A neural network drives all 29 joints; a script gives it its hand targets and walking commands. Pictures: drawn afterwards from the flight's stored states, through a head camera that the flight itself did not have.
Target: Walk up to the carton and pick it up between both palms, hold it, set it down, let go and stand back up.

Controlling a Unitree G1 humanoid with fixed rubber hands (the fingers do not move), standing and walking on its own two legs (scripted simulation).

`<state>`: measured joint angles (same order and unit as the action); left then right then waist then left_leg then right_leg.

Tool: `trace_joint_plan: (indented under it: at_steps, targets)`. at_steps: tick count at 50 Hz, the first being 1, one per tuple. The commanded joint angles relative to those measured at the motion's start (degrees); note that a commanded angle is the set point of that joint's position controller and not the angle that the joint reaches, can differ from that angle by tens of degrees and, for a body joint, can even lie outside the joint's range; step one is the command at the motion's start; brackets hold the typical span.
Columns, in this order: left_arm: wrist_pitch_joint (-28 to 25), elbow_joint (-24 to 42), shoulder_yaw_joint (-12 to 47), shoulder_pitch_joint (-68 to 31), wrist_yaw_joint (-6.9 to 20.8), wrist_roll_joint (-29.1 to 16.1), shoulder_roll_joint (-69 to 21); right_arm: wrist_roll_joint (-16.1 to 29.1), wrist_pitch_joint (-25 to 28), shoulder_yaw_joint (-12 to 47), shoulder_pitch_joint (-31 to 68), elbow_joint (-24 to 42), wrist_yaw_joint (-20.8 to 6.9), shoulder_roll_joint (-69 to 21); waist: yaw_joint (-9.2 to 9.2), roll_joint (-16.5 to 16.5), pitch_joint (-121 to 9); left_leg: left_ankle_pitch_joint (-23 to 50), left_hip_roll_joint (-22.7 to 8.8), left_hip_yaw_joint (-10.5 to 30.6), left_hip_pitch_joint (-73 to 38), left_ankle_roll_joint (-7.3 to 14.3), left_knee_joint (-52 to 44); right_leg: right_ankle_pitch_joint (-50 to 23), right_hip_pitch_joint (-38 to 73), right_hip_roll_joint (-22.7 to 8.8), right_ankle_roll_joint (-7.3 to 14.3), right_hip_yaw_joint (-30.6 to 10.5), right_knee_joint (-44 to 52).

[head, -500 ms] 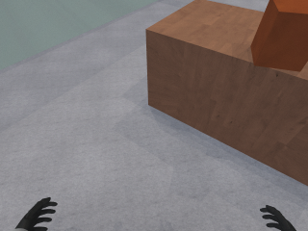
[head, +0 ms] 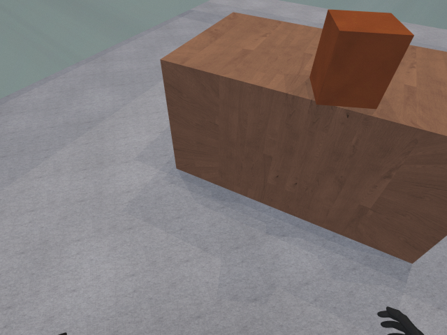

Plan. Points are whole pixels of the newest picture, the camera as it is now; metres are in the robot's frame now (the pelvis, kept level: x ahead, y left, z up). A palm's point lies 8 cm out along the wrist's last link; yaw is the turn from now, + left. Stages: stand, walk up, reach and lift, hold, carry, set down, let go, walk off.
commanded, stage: walk up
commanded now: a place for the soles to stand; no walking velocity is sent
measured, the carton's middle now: (352, 60) +0.97 -0.42 +0.07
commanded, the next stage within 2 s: none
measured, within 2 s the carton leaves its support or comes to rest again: neither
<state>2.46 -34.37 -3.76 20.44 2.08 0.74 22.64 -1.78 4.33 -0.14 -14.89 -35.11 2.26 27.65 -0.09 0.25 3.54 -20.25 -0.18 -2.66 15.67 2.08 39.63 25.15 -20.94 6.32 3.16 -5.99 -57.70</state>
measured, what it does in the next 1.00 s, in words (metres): walks ahead, turning right: right foot, then left foot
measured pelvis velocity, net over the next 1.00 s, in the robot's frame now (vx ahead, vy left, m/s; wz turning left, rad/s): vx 0.16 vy -0.06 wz -0.36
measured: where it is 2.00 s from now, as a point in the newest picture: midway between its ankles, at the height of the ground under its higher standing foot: outside the picture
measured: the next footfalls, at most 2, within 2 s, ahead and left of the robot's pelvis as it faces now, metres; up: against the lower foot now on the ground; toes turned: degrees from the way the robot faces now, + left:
right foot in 0.22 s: +0.11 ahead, -0.17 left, +0.00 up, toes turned -4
left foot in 0.62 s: +0.23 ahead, +0.05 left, +0.00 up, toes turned -11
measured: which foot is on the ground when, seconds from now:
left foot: down 0.00-0.26, up 0.28-0.60, down 0.62-1.00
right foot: up 0.00-0.20, down 0.22-0.64, up 0.66-0.96, down 0.98-1.00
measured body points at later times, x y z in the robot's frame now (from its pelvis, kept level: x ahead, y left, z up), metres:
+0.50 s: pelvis +0.09 -0.06 +0.00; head +0.10 -0.08 +0.45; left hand +0.21 +0.25 -0.07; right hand +0.16 -0.39 -0.08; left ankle +0.11 +0.07 -0.68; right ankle +0.07 -0.17 -0.72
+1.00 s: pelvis +0.16 -0.06 -0.01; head +0.16 -0.07 +0.44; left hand +0.40 +0.19 -0.07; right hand +0.16 -0.40 -0.09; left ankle +0.19 +0.06 -0.72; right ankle +0.16 -0.20 -0.72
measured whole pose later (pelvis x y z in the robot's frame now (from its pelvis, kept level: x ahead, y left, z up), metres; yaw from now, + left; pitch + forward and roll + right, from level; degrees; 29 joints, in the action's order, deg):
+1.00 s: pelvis +0.16 -0.06 -0.01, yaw -20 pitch -5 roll +0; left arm -1.0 -34.3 -3.0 14.8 0.8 0.7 25.8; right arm -1.8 1.8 -0.1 -17.3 -34.5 -0.5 26.7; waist -0.1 0.6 5.0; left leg -26.2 -5.7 -7.9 14.4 0.0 45.6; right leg 20.8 -19.9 3.0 1.2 -6.5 -44.5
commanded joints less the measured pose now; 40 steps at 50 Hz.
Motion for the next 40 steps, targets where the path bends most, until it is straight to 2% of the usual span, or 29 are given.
trace_joint_plan:
  at_steps: [1,3,5,7,8,9,10,11,12,13,14,15,16,18,19,22,24,27,28,29,30,31,32,33,34,35,36,38,40]
  targets:
    - [-1.4,5.0,-3.9,-1.9,1.2,1.4,13.9,-0.1,0.7,-8.6,-4.6,3.8,0.1,12.7,-1.82,0.2,5.0,-14.1,-21.2,21.1,-10.2,9.3,-26.4,-1.9,-18.7,-7.6,-3.7,-3.5,-4.0]
    - [-1.6,4.5,-3.3,-4.2,1.6,0.6,12.4,0.0,0.8,-8.5,-6.0,3.0,-0.3,13.7,-2.94,4.8,7.4,-6.9,-19.1,16.5,-9.5,8.3,-25.4,-3.1,-17.9,-7.4,-4.1,-2.0,0.2]
    - [-1.9,5.4,-2.7,-7.3,1.7,0.1,12.0,-0.3,0.7,-8.6,-7.5,2.8,-0.8,14.2,-4.62,8.9,6.5,1.6,-20.0,14.7,-14.0,10.3,-22.5,0.2,-18.7,-7.5,-4.2,-0.1,5.4]
    - [-2.7,6.1,-2.1,-10.3,1.6,0.1,11.7,-0.4,0.3,-8.4,-7.3,2.8,-1.2,14.7,-5.59,10.4,5.2,10.4,-21.0,10.9,-15.3,11.5,-19.4,3.9,-16.4,-8.6,-3.6,3.3,11.8]
    - [-3.2,5.7,-2.0,-9.1,1.6,0.0,11.7,-0.3,-0.2,-8.2,-6.1,3.1,-1.3,14.8,-4.65,11.9,2.9,12.2,-20.5,8.3,-14.3,10.7,-17.1,3.3,-12.0,-8.7,-2.9,5.3,16.5]
    - [-3.6,4.2,-1.8,-6.9,1.4,-0.1,11.6,-0.2,-0.6,-8.0,-3.6,3.5,-1.6,14.7,-2.57,11.8,1.7,11.8,-19.4,4.3,-11.2,9.1,-14.2,-1.5,-5.5,-8.1,-2.1,6.9,23.3]
    - [-4.1,2.1,-2.0,-2.2,1.1,-0.1,11.6,-0.1,-1.3,-7.5,-1.7,3.8,-1.8,13.6,0.27,9.7,-1.2,11.4,-16.8,-0.6,-7.8,7.0,-7.4,-6.9,4.5,-5.9,-1.3,8.1,30.9]
    - [-4.7,-0.9,-3.0,3.9,0.4,0.6,13.7,-0.1,-2.0,-6.1,-2.7,3.8,-2.3,9.7,2.88,0.6,-5.7,11.9,-12.4,-4.3,-3.3,4.6,7.0,-9.9,15.8,-2.7,-0.5,5.9,33.0]
    - [-4.7,-1.6,-4.6,7.6,-0.7,1.4,17.6,0.1,-1.8,-4.4,-3.6,5.5,-2.4,5.2,5.15,-8.6,-9.8,8.2,-9.0,-4.7,9.9,1.5,18.6,-7.0,27.6,-9.3,2.1,-9.9,33.0]
    - [-4.8,0.5,-5.5,8.1,-1.7,1.2,21.6,1.0,-1.5,-3.2,0.5,8.6,-3.2,3.2,5.5,-17.1,-9.0,-14.2,0.2,-2.8,25.3,-2.0,25.4,-6.8,32.5,-20.8,7.6,-37.3,39.7]
    - [-4.5,0.4,-5.6,8.5,-1.6,1.0,20.8,0.8,-2.0,-5.3,4.1,8.5,-2.8,10.1,6.03,-10.0,-3.8,-17.0,-2.5,3.1,29.2,-1.4,25.9,-10.4,29.1,-22.6,14.5,-41.3,37.0]
    - [-4.5,1.0,-5.4,8.3,-1.9,0.5,20.0,0.6,-1.9,-6.1,6.7,8.6,-2.7,11.8,6.16,-5.3,-1.0,-17.7,-3.7,3.7,30.3,-1.3,27.9,-12.1,25.9,-22.9,15.8,-40.6,36.2]
    - [-4.4,0.7,-5.0,7.9,-2.4,0.0,19.4,0.7,-1.3,-6.0,7.0,8.7,-2.8,10.9,5.61,-3.5,-0.4,-15.9,-4.2,5.6,30.6,-1.1,26.9,-17.7,27.4,-20.8,14.1,-36.0,35.0]
    - [-4.5,0.7,-4.5,6.9,-3.4,-0.5,18.3,0.7,-0.3,-6.1,3.8,7.0,-3.1,9.1,4.18,-6.2,-2.6,-12.6,-4.5,5.9,29.1,-0.9,23.2,-35.6,29.9,-18.2,12.0,-29.1,31.4]
    - [-4.5,1.1,-4.5,6.7,-3.6,-0.5,17.6,0.4,-0.3,-6.1,2.9,6.9,-3.1,8.6,3.82,-7.8,-3.3,-11.7,-4.1,5.2,27.3,-1.1,22.1,-40.1,27.8,-17.5,11.2,-27.7,31.4]
    - [-4.2,2.8,-4.2,6.3,-4.0,0.1,16.2,0.4,-1.0,-6.2,3.1,7.8,-2.9,8.4,3.26,-6.8,-2.9,-11.4,-3.3,5.2,23.6,-1.7,18.5,-37.4,22.7,-16.8,10.0,-27.7,32.3]
    - [-4.0,3.5,-4.0,6.6,-3.9,0.6,16.0,0.5,-1.0,-6.3,4.2,8.8,-2.9,8.3,3.59,-6.5,-2.5,-11.0,-2.9,5.1,23.0,-1.5,14.5,-32.8,21.0,-17.2,11.5,-28.4,32.2]
    - [-3.6,4.0,-3.9,5.9,-3.8,0.7,15.9,0.8,-0.6,-6.3,3.2,8.8,-2.9,8.0,3.39,-7.3,-2.6,-7.4,-1.9,5.0,18.2,-1.0,8.0,-30.4,18.3,-16.3,10.6,-27.3,30.8]
    - [-3.5,4.3,-3.6,4.7,-3.6,0.5,15.4,0.9,-0.5,-6.4,1.4,8.2,-2.7,8.1,2.38,-7.2,-3.1,-5.9,-1.2,4.9,13.3,-0.6,3.4,-30.2,16.0,-15.8,9.9,-26.5,29.3]
    - [-3.2,4.4,-3.2,2.9,-3.5,0.3,14.7,1.0,-0.2,-6.5,-1.4,7.1,-2.5,7.8,0.47,-6.3,-3.5,-1.9,-0.4,4.0,5.3,0.0,-4.0,-30.4,11.5,-14.1,8.0,-22.6,26.4]
    - [-3.0,5.1,-2.6,-0.1,-3.2,-0.2,13.5,0.9,0.2,-6.7,-6.7,5.2,-2.1,7.8,-2.9,-4.4,-5.3,5.9,-0.3,3.8,-8.4,0.8,-13.9,-25.6,2.8,-11.5,4.9,-17.5,20.3]
    - [-3.6,5.7,-1.3,-0.5,-2.8,-0.7,9.6,0.2,0.6,-8.0,-12.3,3.7,-1.5,11.6,-5.69,3.7,-9.9,6.0,-7.7,13.4,-22.0,2.8,-16.7,-16.4,-6.8,-5.9,1.1,-11.6,6.7]
    - [-4.0,6.9,0.0,0.1,-3.0,-0.7,5.0,-0.5,0.2,-9.0,-14.7,3.9,-1.0,16.9,-6.58,14.4,-11.3,0.9,-22.8,32.5,-28.5,6.5,-18.8,5.9,-19.4,1.9,-1.5,-5.5,-5.7]
    - [-3.4,6.8,-1.0,0.9,-3.8,0.2,9.2,-0.5,-0.8,-8.9,-13.5,4.6,-0.7,16.2,-5.22,7.2,-7.0,-10.1,-27.4,38.5,-24.8,9.3,-22.1,9.7,-24.0,-0.8,-2.4,-4.3,-9.6]
    - [-2.7,7.3,-2.4,-0.7,-3.9,0.7,13.3,0.2,-1.0,-9.1,-13.1,4.6,-0.8,15.6,-6.04,4.5,-1.4,-23.5,-28.7,38.3,-17.9,11.0,-25.1,8.2,-25.3,-3.6,-2.3,-5.8,-12.3]
    - [-2.5,6.7,-2.8,-0.8,-3.3,0.7,14.8,0.4,-1.0,-9.4,-10.8,4.8,-1.0,14.8,-5.05,2.0,3.9,-28.9,-27.1,35.3,-10.1,11.3,-26.8,5.4,-24.2,-5.0,-2.3,-4.0,-12.5]
    - [-2.5,6.0,-3.2,-1.2,-2.6,0.6,15.1,0.2,-1.0,-9.2,-8.4,5.0,-1.1,14.3,-4.05,2.3,7.1,-28.2,-24.5,32.4,-6.6,10.7,-27.2,3.5,-22.5,-6.2,-2.5,-2.4,-11.4]
    - [-3.0,4.5,-3.0,-0.3,-1.8,0.3,14.1,0.4,-0.6,-8.8,-7.6,4.5,-1.4,13.3,-3.3,4.0,8.8,-14.6,-20.2,25.5,-4.8,9.4,-25.8,0.4,-18.1,-7.3,-3.0,-1.7,-7.2]
    - [-3.6,3.9,-2.8,-1.4,-1.6,-0.2,12.8,0.4,-0.4,-8.7,-8.5,3.9,-1.7,13.4,-3.81,6.9,8.0,-1.6,-19.0,20.5,-7.0,8.6,-23.2,0.8,-17.1,-6.7,-3.7,-1.3,-3.7]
